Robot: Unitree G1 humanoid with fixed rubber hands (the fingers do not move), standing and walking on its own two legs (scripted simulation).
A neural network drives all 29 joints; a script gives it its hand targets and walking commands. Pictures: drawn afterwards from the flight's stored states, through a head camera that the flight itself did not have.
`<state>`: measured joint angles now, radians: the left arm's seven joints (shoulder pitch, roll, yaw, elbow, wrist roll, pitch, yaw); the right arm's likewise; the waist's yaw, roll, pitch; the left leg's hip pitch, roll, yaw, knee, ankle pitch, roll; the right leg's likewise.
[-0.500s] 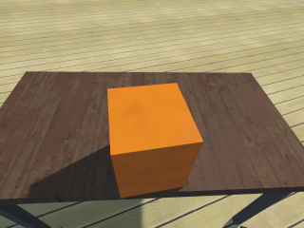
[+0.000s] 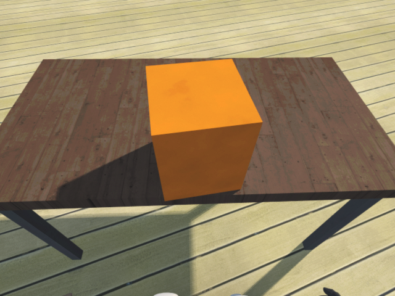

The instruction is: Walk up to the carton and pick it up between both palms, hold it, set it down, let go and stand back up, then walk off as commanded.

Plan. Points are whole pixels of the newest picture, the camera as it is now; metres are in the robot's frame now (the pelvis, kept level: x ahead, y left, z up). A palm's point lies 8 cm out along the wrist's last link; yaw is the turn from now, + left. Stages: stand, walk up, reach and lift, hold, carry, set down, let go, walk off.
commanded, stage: walk off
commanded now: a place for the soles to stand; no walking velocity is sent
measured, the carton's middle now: (197, 132) +0.48 +0.00 +0.04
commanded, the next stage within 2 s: none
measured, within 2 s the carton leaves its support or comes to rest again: neither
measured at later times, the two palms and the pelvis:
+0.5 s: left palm out of the picture -0.18 +0.43 -0.14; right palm out of the picture -0.03 -0.18 -0.03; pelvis -0.18 +0.13 +0.01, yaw +2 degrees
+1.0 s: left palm out of the picture -0.26 +0.55 -0.15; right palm out of the picture -0.29 -0.10 +0.02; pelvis -0.33 +0.25 +0.03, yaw -3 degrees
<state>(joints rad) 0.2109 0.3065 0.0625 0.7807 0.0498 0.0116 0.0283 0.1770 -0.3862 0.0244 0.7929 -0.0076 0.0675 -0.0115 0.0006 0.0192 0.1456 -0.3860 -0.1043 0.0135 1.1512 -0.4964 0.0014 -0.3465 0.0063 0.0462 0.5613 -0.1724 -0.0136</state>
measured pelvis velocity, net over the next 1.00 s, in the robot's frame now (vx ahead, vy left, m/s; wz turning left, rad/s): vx -0.33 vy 0.25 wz -0.06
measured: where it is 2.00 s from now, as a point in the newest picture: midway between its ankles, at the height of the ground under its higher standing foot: outside the picture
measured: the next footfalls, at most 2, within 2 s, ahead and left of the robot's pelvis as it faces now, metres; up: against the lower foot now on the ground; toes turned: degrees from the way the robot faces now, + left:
left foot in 0.14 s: -0.04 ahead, +0.10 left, +0.00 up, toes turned +0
right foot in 0.54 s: -0.21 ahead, -0.04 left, +0.00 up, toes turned +7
